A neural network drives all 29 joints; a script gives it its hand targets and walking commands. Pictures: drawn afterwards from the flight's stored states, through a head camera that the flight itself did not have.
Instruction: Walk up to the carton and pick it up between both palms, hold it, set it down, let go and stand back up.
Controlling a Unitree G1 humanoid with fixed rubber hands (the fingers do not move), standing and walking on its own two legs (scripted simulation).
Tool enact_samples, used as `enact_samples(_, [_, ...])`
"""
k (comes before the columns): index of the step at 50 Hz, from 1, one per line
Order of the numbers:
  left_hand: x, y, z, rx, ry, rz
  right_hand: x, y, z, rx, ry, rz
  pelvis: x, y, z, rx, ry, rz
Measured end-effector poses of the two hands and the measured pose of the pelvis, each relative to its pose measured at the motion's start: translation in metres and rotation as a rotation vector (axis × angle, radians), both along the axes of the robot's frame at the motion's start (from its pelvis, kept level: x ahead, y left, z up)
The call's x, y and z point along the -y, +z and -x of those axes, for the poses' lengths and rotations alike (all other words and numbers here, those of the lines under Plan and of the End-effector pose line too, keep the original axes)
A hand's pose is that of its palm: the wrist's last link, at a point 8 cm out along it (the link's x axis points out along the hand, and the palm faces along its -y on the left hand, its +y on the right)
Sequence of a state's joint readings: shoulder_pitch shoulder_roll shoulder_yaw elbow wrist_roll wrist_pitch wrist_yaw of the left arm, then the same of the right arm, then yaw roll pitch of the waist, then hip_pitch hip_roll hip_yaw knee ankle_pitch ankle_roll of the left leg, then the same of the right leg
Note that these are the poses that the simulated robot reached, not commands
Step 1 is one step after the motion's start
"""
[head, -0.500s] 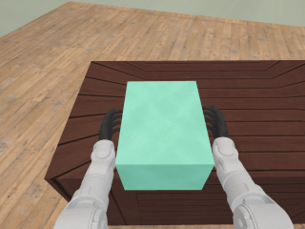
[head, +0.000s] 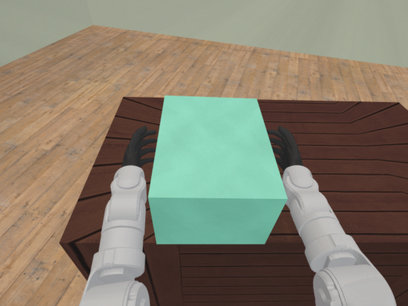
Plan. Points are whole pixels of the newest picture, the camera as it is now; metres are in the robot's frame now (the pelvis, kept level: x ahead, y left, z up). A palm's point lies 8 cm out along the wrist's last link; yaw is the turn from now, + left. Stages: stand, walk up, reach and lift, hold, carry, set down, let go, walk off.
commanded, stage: reach and lift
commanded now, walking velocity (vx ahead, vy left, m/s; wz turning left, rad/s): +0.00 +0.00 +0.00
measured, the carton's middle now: (211, 164) +0.40 -0.01 +0.08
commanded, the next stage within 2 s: hold in 1.16 s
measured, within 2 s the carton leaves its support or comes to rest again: neither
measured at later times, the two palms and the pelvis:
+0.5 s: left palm (129, 164) +0.35 +0.15 +0.14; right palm (292, 162) +0.34 -0.17 +0.14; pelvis -0.01 +0.00 +0.00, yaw +0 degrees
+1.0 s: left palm (124, 154) +0.35 +0.16 +0.16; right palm (292, 152) +0.35 -0.16 +0.16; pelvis -0.01 +0.00 +0.00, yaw +1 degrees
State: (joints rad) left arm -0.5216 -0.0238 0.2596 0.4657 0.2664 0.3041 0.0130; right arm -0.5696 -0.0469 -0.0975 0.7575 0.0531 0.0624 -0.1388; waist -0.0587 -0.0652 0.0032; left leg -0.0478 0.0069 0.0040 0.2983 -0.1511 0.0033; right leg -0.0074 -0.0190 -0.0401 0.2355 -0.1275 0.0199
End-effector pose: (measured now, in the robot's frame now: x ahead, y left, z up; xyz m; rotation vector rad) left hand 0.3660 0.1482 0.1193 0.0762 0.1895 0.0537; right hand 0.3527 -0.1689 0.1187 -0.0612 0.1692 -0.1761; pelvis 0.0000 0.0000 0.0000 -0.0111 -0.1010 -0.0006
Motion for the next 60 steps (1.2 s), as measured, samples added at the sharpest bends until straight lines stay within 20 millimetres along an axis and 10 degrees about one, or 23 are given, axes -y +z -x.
enact_samples(60, [-0.014,0.048,0.014,0.034,0.037,-0.005,-0.014,0.044,-0.001,0.053,0.043,-0.024,0.003,-0.002,0.007,0.02,0.016,0.005])
